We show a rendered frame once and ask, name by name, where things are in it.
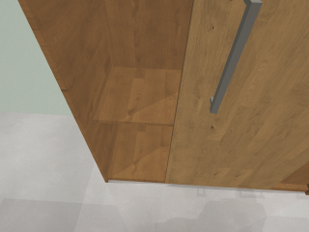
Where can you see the wardrobe door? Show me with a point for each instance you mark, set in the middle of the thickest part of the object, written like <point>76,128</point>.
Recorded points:
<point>260,133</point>
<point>299,177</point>

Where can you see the handle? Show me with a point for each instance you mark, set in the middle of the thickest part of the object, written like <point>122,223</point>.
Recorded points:
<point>248,19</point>

